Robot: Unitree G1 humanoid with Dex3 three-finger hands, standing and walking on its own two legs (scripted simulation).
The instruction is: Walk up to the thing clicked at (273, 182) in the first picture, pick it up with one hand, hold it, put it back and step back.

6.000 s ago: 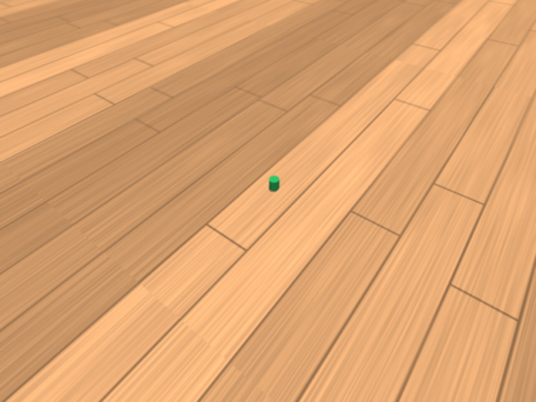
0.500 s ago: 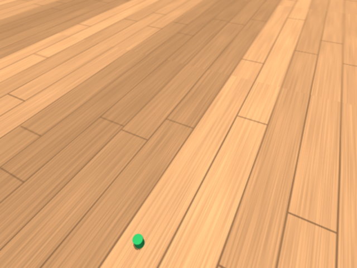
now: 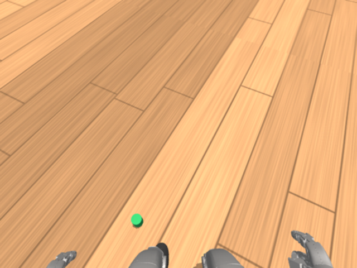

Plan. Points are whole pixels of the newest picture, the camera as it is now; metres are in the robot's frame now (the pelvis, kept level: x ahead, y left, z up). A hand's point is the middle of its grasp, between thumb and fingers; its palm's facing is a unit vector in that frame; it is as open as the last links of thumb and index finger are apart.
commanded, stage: walk up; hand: left
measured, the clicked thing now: (137, 220) +0.36 +0.24 -0.73
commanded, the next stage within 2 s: none
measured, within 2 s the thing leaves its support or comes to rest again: neither
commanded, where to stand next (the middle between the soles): -0.02 -0.01 m, yaw +2 degrees
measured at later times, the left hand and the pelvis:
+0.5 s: hand out of the picture -0.01 +0.24 -0.13, palm faces +0.04 -0.93 -0.37, open 7.4 cm; pelvis -0.07 -0.03 +0.00, yaw +4 degrees
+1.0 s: hand out of the picture +0.01 +0.25 -0.14, palm faces +0.08 -0.87 -0.49, open 7.4 cm; pelvis -0.07 -0.03 -0.02, yaw +6 degrees
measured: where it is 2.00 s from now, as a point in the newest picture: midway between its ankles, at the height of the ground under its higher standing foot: outside the picture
